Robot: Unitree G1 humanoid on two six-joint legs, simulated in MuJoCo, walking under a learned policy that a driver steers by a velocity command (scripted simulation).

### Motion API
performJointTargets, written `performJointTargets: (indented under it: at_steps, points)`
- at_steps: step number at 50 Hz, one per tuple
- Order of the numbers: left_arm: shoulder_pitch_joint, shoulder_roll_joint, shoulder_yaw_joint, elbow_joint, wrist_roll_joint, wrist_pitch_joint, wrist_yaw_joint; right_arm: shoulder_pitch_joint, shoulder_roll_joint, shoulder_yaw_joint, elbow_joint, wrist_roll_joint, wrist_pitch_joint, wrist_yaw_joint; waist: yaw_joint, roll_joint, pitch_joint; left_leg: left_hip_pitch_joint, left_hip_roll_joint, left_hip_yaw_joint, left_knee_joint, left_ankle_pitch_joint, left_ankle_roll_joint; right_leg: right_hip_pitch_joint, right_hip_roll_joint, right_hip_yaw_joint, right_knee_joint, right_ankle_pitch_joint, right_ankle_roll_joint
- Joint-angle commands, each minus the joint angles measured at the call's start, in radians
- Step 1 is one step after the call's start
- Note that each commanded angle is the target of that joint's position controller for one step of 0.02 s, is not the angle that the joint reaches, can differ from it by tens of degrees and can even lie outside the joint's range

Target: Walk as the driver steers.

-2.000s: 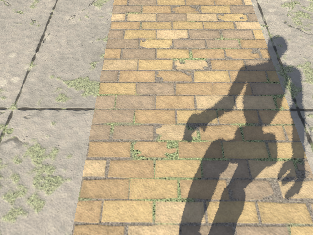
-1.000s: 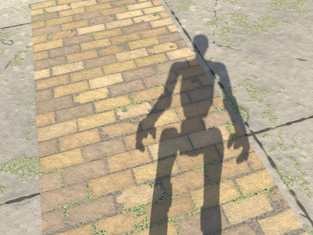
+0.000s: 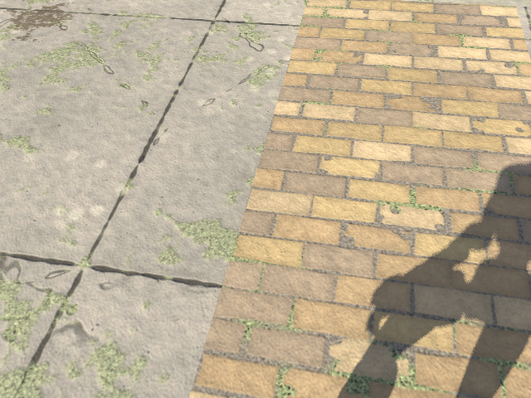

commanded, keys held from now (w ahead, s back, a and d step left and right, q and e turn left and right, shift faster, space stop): w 0.80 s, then w+e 0.20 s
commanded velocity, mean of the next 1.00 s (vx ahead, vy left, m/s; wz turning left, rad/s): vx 0.47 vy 0.00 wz -0.02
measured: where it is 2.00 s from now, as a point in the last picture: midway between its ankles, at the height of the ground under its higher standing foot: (329, 239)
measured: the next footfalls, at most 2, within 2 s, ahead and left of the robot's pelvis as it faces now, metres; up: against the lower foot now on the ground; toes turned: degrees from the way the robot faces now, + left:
left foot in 0.14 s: +0.12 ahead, +0.12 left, +0.00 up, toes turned +1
right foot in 0.62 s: +0.46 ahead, -0.04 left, +0.00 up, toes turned -3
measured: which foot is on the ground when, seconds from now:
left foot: up 0.00-0.12, down 0.14-0.64, up 0.66-1.00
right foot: down 0.00-0.14, up 0.16-0.60, down 0.62-1.00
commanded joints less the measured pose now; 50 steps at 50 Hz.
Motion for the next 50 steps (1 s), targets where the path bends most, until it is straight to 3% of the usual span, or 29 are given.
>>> performJointTargets:
  at_steps: [1, 4, 6, 7, 8, 9, 10, 11, 12, 13, 14, 17, 21, 25, 28, 30, 31, 32, 33, 34, 35, 36, 38, 40, 43, 46, 50]
  points:
    - [0.031, 0.178, 0.047, -0.023, 0.002, -0.019, -0.002, -0.159, -0.043, 0.001, -0.099, 0.005, -0.030, 0.000, 0.039, -0.174, 0.083, -0.088, 0.004, 0.052, -0.132, -0.024, 0.007, -0.003, -0.237, 0.223, -0.136, -0.215, -0.168]
    - [0.020, 0.188, 0.053, -0.017, -0.001, -0.019, -0.009, -0.131, -0.046, 0.003, -0.091, 0.012, -0.040, -0.010, 0.011, -0.160, 0.092, 0.078, -0.010, 0.081, -0.254, 0.002, 0.045, -0.108, -0.245, 0.211, -0.102, -0.197, -0.165]
    - [-0.003, 0.176, 0.051, -0.015, -0.008, -0.017, -0.009, 0.002, -0.050, -0.002, -0.042, 0.008, -0.056, -0.025, -0.066, -0.102, 0.072, 0.330, -0.035, 0.087, -0.376, 0.073, 0.069, -0.242, -0.210, 0.166, 0.011, -0.148, -0.132]
    - [-0.015, 0.134, 0.037, -0.023, -0.003, -0.022, -0.008, 0.125, -0.086, -0.014, -0.002, 0.004, -0.069, -0.038, -0.120, -0.035, 0.016, 0.510, 0.019, 0.007, -0.409, 0.024, 0.082, -0.334, -0.160, 0.110, 0.154, -0.112, -0.101]
    - [-0.053, 0.035, 0.008, -0.074, -0.015, -0.030, -0.016, 0.253, -0.198, -0.040, 0.010, -0.010, -0.078, -0.052, -0.180, 0.196, -0.065, 0.669, 0.285, -0.375, -0.565, -0.304, 0.153, -0.515, -0.032, -0.029, 0.491, -0.208, -0.042]
    - [-0.079, 0.097, 0.023, -0.090, 0.000, -0.027, -0.010, 0.290, -0.252, -0.056, 0.033, 0.004, -0.075, -0.047, -0.169, 0.202, -0.011, 0.587, 0.407, -0.654, -0.672, -0.465, 0.228, -0.648, 0.026, -0.044, 0.687, -0.339, -0.043]
    - [-0.067, 0.143, 0.037, -0.075, 0.013, -0.022, -0.013, 0.203, -0.182, -0.038, 0.018, 0.009, -0.071, -0.041, -0.108, 0.079, 0.073, 0.503, 0.374, -0.573, -0.650, -0.458, 0.236, -0.665, -0.047, 0.018, 0.786, -0.277, -0.060]
    - [-0.057, 0.127, 0.034, -0.058, 0.010, -0.024, -0.027, 0.126, -0.121, -0.022, -0.003, 0.012, -0.076, -0.035, -0.071, 0.050, 0.104, 0.438, 0.316, -0.472, -0.652, -0.350, 0.218, -0.647, -0.078, 0.027, 0.790, -0.187, -0.059]
    - [-0.052, 0.115, 0.033, -0.048, 0.007, -0.024, -0.035, 0.089, -0.088, -0.012, -0.011, 0.013, -0.082, -0.034, -0.049, 0.054, 0.106, 0.408, 0.265, -0.374, -0.668, -0.221, 0.194, -0.618, -0.102, 0.016, 0.771, -0.126, -0.047]
    - [-0.055, 0.113, 0.032, -0.040, 0.016, -0.019, -0.040, 0.085, -0.069, -0.005, -0.007, 0.016, -0.089, -0.036, -0.041, 0.064, 0.099, 0.399, 0.230, -0.301, -0.677, -0.092, 0.181, -0.598, -0.115, 0.000, 0.760, -0.083, -0.031]
    - [-0.056, 0.105, 0.029, -0.031, 0.024, -0.013, -0.045, 0.094, -0.061, -0.002, 0.002, 0.016, -0.096, -0.037, -0.039, 0.068, 0.084, 0.401, 0.201, -0.240, -0.674, 0.046, 0.178, -0.584, -0.116, -0.018, 0.771, -0.046, -0.017]
    - [-0.126, 0.084, 0.023, -0.053, 0.026, -0.002, -0.050, 0.168, -0.060, -0.001, 0.050, 0.031, -0.107, -0.037, -0.040, 0.051, 0.076, 0.429, 0.184, -0.147, -0.656, 0.357, 0.195, -0.633, -0.122, -0.054, 0.769, 0.016, 0.018]
    - [-0.290, 0.057, 0.007, -0.110, 0.022, 0.002, -0.051, 0.218, -0.047, 0.006, 0.094, 0.030, -0.105, -0.040, -0.063, 0.042, 0.110, 0.416, 0.157, -0.073, -0.659, 0.520, 0.201, -0.653, -0.111, -0.096, 0.608, 0.101, 0.044]
    - [-0.407, 0.042, -0.009, -0.150, 0.012, -0.001, -0.049, 0.258, -0.063, 0.006, 0.135, 0.026, -0.107, -0.048, -0.083, 0.048, 0.130, 0.429, 0.173, -0.048, -0.664, 0.603, 0.195, -0.548, -0.073, -0.130, 0.389, 0.167, 0.014]
    - [-0.376, 0.065, -0.003, -0.146, 0.011, -0.007, -0.035, 0.238, -0.081, 0.004, 0.155, 0.024, -0.106, -0.056, -0.044, 0.047, 0.109, 0.494, 0.205, -0.032, -0.590, 0.825, 0.180, -0.436, -0.034, -0.136, 0.314, 0.124, -0.041]
    - [-0.191, 0.103, 0.016, -0.085, 0.011, -0.016, -0.018, 0.213, -0.100, -0.002, 0.161, 0.016, -0.099, -0.061, 0.039, 0.055, 0.003, 0.523, 0.197, -0.010, -0.362, 1.059, 0.154, -0.233, 0.022, -0.140, 0.281, 0.053, -0.080]
    - [-0.022, 0.126, 0.029, -0.029, 0.019, -0.025, -0.006, 0.201, -0.103, -0.002, 0.160, 0.019, -0.094, -0.061, 0.111, 0.031, -0.085, 0.445, 0.163, 0.018, -0.155, 0.984, 0.137, -0.016, 0.014, -0.128, 0.223, 0.085, -0.106]
    - [0.139, 0.204, 0.051, 0.003, 0.042, -0.029, 0.008, 0.226, -0.063, 0.010, 0.136, 0.023, -0.094, -0.058, 0.149, -0.068, -0.208, 0.250, 0.108, 0.051, 0.147, 0.618, 0.128, 0.233, -0.200, 0.102, 0.214, -0.049, -0.150]
    - [0.131, 0.278, 0.067, 0.003, 0.049, -0.025, 0.005, 0.360, 0.045, 0.025, 0.132, 0.047, -0.091, -0.047, 0.056, -0.288, -0.298, -0.102, -0.097, 0.045, 0.503, -0.213, 0.092, 0.435, -0.463, 0.625, 0.096, -0.108, -0.290]
    - [0.056, 0.223, 0.062, -0.002, 0.000, -0.018, -0.005, 0.278, -0.065, -0.001, 0.136, 0.022, -0.089, -0.051, 0.056, -0.134, -0.220, -0.183, -0.052, -0.077, 0.560, -0.179, 0.114, 0.336, -0.413, 0.661, 0.017, -0.178, -0.272]
    - [-0.052, 0.161, 0.046, -0.015, -0.008, -0.020, -0.007, 0.197, -0.068, -0.006, 0.110, 0.023, -0.094, -0.046, 0.014, -0.102, -0.066, -0.208, 0.002, -0.063, 0.524, -0.074, 0.119, 0.183, -0.383, 0.483, -0.006, -0.165, -0.244]
    - [-0.095, 0.108, 0.034, -0.015, -0.004, -0.029, -0.012, 0.154, -0.049, -0.001, 0.104, 0.022, -0.099, -0.043, -0.003, -0.056, 0.002, -0.179, 0.036, -0.050, 0.471, -0.016, 0.117, 0.065, -0.337, 0.376, -0.043, -0.049, -0.222]
    - [-0.107, 0.064, 0.020, 0.010, -0.003, -0.044, -0.007, 0.165, -0.018, 0.004, 0.114, 0.004, -0.077, -0.033, -0.056, -0.079, 0.035, -0.086, 0.076, -0.040, 0.387, 0.016, 0.098, -0.066, -0.260, 0.226, -0.085, 0.085, -0.173]
    - [-0.060, 0.067, 0.019, 0.039, -0.006, -0.061, -0.008, 0.160, 0.007, 0.007, 0.115, 0.000, -0.059, -0.022, -0.068, -0.079, 0.032, -0.069, 0.081, -0.019, 0.349, 0.031, 0.081, -0.091, -0.244, 0.167, -0.109, 0.182, -0.176]
    - [0.002, 0.090, 0.024, 0.074, -0.016, -0.066, -0.008, 0.027, 0.007, 0.007, 0.067, -0.008, -0.048, -0.016, -0.057, -0.074, 0.083, -0.172, 0.109, 0.019, 0.234, 0.124, 0.042, -0.089, -0.212, 0.134, -0.153, 0.190, -0.184]
    - [0.056, 0.091, 0.024, 0.094, -0.018, -0.058, -0.006, -0.109, 0.008, 0.010, 0.019, -0.001, -0.051, -0.015, -0.026, -0.071, 0.107, -0.228, 0.104, 0.040, 0.065, 0.231, 0.004, -0.056, -0.182, 0.119, -0.150, 0.251, -0.173]
    - [0.128, 0.101, 0.026, 0.113, -0.012, -0.051, 0.001, -0.245, 0.015, 0.019, -0.028, 0.009, -0.055, -0.019, 0.020, -0.089, 0.093, -0.211, 0.064, 0.053, -0.099, 0.308, -0.011, 0.016, -0.172, 0.128, -0.095, 0.360, -0.157]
